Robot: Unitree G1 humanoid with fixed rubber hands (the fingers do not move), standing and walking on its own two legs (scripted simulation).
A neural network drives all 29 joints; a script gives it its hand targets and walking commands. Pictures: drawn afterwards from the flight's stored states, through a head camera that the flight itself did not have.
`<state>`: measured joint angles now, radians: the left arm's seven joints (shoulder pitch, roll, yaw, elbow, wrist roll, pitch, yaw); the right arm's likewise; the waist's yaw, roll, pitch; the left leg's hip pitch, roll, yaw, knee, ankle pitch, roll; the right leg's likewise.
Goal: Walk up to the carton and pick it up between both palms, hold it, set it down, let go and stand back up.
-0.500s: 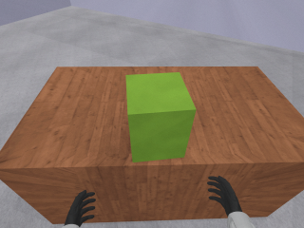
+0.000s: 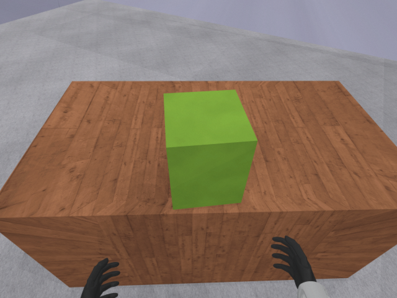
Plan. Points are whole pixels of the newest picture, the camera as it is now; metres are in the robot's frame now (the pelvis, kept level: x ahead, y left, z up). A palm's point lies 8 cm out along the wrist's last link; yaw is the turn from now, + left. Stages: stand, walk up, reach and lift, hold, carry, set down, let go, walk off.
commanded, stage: set down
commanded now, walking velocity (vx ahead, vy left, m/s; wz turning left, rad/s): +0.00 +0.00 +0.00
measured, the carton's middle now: (203, 150) +0.52 -0.03 +0.00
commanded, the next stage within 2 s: let go in 0.34 s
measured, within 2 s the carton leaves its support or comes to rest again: neither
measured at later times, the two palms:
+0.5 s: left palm out of the picture +0.17 +0.21 -0.08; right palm (302, 280) +0.19 -0.21 -0.06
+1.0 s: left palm out of the picture +0.17 +0.24 -0.08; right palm (309, 283) +0.18 -0.23 -0.07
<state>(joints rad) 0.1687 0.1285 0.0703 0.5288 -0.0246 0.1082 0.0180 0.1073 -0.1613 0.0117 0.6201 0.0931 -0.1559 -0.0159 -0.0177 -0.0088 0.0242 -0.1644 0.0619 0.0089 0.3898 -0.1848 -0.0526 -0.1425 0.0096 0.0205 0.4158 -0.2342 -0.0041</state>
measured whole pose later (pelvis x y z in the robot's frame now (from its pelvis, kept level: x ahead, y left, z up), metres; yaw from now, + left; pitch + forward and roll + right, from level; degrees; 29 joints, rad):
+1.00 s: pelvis +0.01 +0.00 +0.00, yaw +0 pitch -2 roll +0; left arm 0.17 0.19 0.06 0.59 0.00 0.05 0.02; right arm 0.11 -0.20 0.01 0.67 0.08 -0.09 -0.01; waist -0.02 -0.01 0.02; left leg -0.17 0.06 0.01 0.42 -0.21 -0.05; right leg -0.14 0.01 0.02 0.44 -0.26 0.00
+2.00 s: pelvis +0.02 +0.01 +0.00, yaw +0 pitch -1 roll +0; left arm 0.17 0.30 0.09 0.75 0.00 0.00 0.01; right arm 0.12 -0.27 -0.01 0.69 0.08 -0.03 0.00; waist -0.02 -0.01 0.02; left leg -0.18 0.06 0.01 0.46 -0.26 -0.05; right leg -0.14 0.01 0.02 0.45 -0.28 0.00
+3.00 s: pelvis +0.00 +0.01 +0.00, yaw +0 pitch -3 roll +0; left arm 0.17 0.30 0.09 0.84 0.00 0.00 0.01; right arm 0.12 -0.27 -0.01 0.76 0.08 -0.03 -0.01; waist -0.02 -0.01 0.02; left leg -0.18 0.06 0.01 0.46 -0.23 -0.05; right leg -0.14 0.01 0.02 0.45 -0.26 0.00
